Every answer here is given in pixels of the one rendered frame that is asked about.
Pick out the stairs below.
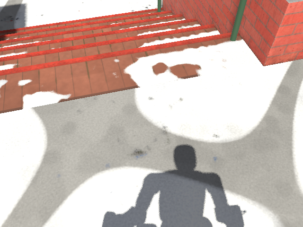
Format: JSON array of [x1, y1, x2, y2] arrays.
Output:
[[0, 8, 220, 71]]

